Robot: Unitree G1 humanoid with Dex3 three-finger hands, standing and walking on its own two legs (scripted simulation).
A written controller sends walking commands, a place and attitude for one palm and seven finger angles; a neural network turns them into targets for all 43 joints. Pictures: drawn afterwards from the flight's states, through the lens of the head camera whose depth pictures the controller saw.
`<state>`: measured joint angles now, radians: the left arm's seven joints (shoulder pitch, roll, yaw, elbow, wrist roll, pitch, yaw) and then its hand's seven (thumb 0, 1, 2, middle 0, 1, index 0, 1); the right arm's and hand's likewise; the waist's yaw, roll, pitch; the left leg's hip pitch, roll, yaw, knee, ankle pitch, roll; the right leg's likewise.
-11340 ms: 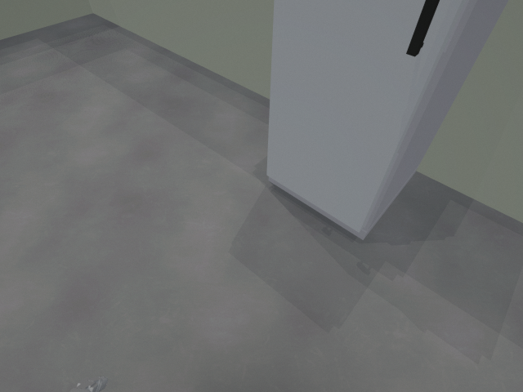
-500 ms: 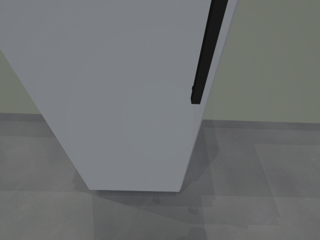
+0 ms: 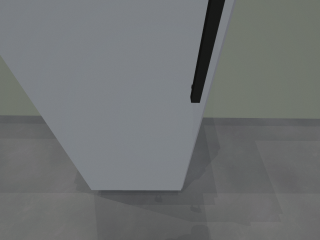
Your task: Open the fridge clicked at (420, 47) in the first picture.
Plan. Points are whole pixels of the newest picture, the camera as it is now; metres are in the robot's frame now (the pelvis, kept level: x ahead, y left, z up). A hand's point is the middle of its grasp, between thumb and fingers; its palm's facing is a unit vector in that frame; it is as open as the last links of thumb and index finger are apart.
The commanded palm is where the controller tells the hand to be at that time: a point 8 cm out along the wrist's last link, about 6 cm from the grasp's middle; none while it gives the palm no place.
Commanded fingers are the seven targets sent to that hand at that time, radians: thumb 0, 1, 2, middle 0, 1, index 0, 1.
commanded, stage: look again from close up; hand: right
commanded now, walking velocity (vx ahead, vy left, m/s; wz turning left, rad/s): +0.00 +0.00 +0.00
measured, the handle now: (205, 40) +0.47 -0.06 +0.27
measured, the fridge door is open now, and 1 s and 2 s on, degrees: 0 0 0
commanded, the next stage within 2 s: shuffle to correct the standing spot in 0.02 s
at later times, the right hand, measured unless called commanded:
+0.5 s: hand out of the picture +0.03 -0.15 -0.18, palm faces +0.02 +0.98 -0.19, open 7.3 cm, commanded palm none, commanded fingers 0.00 -0.90 -0.90 0.20 0.30 0.20 0.30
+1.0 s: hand out of the picture +0.06 -0.18 -0.18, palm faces +0.00 +0.98 -0.19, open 7.3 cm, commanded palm none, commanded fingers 0.00 -0.90 -0.90 0.20 0.30 0.20 0.30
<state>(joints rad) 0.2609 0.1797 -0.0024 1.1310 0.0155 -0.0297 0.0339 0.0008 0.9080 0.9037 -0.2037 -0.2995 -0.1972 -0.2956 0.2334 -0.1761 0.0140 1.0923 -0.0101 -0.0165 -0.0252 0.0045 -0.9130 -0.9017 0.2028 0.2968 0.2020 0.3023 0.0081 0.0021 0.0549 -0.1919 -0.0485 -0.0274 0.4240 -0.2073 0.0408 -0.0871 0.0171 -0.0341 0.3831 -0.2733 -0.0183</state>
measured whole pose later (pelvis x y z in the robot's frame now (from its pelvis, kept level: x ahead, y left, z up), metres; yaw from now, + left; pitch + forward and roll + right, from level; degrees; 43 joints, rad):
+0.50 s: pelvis +0.02 +0.02 -0.01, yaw +0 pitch +0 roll +0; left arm 0.29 0.15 0.03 1.10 0.02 0.01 0.06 0.00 0.91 0.90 -0.21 -0.30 -0.20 -0.30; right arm 0.30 -0.16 -0.03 1.03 -0.03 0.01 -0.01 0.00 -0.91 -0.90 0.20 0.30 0.20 0.30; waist 0.01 0.00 0.07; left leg -0.25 -0.08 0.01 0.56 -0.31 0.08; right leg -0.21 -0.02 -0.03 0.67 -0.46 -0.01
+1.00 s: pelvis +0.03 +0.00 +0.00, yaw +1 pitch -1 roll +0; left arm 0.18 0.15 0.00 1.08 0.01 -0.02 0.04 -0.01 0.93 0.90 -0.21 -0.30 -0.20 -0.30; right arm 0.24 -0.19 0.01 1.07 -0.02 -0.01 -0.03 0.01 -0.92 -0.90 0.20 0.30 0.20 0.30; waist -0.02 0.03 0.04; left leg -0.14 -0.06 -0.03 0.39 -0.23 0.04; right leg -0.18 0.03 -0.01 0.41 -0.21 -0.03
